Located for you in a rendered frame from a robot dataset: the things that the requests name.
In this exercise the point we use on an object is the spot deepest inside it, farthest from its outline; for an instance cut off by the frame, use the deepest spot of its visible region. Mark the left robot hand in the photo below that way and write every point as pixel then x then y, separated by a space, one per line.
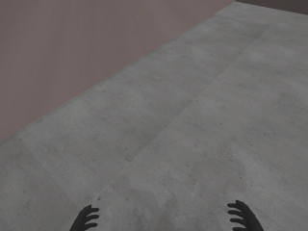
pixel 79 222

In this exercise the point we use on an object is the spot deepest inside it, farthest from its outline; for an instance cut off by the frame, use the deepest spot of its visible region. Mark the right robot hand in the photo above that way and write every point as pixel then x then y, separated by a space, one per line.
pixel 249 221

